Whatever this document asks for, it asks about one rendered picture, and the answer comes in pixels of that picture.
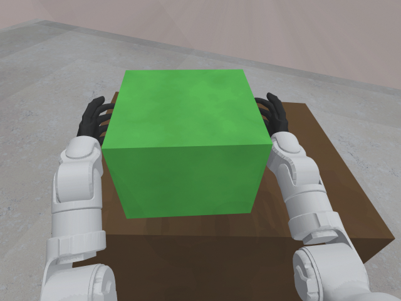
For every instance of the right robot upper arm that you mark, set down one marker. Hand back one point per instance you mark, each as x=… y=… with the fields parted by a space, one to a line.
x=332 y=272

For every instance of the left robot upper arm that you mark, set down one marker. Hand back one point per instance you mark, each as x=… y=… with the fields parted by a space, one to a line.
x=88 y=283

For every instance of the robot right forearm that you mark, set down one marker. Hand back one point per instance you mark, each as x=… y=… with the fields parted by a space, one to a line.
x=312 y=219

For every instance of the robot left hand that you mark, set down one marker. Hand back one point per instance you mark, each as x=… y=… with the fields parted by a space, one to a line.
x=89 y=126

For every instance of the carton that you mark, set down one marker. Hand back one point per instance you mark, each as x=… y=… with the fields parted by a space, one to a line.
x=186 y=143

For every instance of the robot left forearm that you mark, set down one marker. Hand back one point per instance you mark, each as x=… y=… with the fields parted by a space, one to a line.
x=76 y=203

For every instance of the robot right hand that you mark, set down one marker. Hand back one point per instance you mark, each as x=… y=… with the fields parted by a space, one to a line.
x=276 y=114

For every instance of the pedestal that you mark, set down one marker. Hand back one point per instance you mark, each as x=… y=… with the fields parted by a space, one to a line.
x=232 y=257

